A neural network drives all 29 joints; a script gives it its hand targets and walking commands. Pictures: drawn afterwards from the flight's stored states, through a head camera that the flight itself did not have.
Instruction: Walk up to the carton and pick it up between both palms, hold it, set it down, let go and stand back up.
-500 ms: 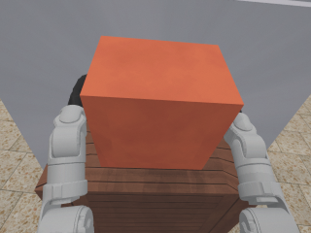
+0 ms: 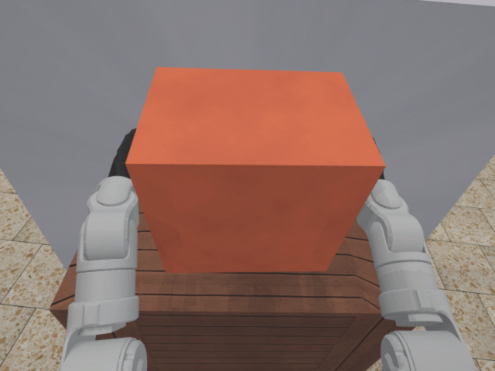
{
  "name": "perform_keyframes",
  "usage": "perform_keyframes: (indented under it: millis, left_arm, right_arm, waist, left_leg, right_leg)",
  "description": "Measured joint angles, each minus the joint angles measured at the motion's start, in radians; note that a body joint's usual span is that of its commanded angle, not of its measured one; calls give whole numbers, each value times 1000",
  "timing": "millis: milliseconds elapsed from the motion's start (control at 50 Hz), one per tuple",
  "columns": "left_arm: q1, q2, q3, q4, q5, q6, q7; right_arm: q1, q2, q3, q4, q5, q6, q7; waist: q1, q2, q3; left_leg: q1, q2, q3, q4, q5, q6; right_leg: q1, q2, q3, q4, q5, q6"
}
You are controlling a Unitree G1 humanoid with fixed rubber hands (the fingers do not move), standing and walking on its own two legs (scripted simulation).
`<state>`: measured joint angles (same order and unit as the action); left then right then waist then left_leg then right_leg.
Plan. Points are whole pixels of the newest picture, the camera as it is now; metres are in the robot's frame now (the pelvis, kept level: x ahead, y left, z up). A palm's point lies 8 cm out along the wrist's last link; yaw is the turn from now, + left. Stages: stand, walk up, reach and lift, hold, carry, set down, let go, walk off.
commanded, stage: hold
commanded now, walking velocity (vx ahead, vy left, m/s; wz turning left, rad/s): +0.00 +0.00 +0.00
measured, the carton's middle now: (248, 178) +0.37 +0.02 +0.15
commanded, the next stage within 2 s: none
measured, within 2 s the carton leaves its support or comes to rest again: neither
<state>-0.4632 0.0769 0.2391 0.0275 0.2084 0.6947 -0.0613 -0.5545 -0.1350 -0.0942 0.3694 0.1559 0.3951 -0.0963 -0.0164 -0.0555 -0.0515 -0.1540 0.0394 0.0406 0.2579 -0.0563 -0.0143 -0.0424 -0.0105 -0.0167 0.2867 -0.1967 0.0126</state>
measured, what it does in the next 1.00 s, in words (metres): stands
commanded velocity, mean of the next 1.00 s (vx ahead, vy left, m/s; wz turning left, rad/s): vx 0.00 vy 0.00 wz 0.00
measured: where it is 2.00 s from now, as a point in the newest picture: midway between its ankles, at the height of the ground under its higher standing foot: outside the picture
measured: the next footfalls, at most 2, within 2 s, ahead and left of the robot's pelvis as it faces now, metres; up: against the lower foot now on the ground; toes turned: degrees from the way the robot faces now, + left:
none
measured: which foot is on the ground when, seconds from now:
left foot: down 0.00-1.00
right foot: down 0.00-1.00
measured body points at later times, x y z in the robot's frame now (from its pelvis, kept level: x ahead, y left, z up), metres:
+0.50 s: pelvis -0.01 +0.00 +0.00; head -0.05 +0.03 +0.45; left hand +0.34 +0.21 +0.18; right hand +0.36 -0.16 +0.18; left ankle +0.05 +0.13 -0.75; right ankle -0.02 -0.12 -0.75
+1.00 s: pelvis +0.00 +0.00 +0.00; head -0.05 +0.03 +0.45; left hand +0.35 +0.21 +0.18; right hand +0.37 -0.17 +0.19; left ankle +0.05 +0.13 -0.75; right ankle -0.02 -0.12 -0.75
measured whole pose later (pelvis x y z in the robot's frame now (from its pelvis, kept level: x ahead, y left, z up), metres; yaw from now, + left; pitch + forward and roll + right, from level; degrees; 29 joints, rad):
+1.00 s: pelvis +0.00 +0.00 +0.00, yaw +0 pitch -3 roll +0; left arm -0.46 0.08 0.24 0.02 0.21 0.70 -0.06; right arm -0.55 -0.13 -0.09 0.37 0.16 0.40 -0.10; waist -0.02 -0.06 -0.07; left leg -0.15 0.04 0.04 0.26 -0.05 -0.01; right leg -0.04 -0.01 -0.02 0.29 -0.19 0.01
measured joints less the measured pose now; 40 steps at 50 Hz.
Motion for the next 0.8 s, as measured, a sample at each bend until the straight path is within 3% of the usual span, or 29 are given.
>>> perform_keyframes:
  millis: [800]
  left_arm:
    - [-10,0,2,-6,0,8,-1]
  right_arm:
    - [0,0,0,0,0,-7,-2]
  waist:
    - [0,0,24]
  left_leg:
    - [0,0,0,0,6,0]
  right_leg:
    - [0,0,0,0,7,0]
